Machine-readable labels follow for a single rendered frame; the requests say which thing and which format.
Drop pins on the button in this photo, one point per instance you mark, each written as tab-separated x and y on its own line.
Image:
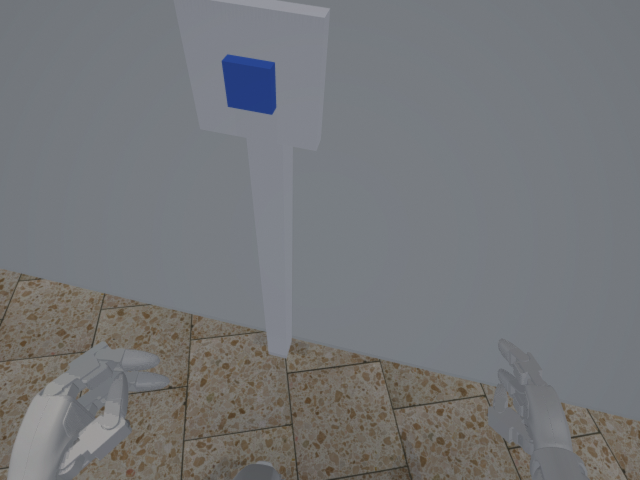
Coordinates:
250	84

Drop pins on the panel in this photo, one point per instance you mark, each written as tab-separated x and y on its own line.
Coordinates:
295	37

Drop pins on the robot left hand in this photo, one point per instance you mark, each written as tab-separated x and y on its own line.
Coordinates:
43	448

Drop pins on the robot right hand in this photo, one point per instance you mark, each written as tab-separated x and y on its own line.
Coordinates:
537	404

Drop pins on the right robot forearm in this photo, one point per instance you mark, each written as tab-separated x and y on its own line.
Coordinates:
552	463

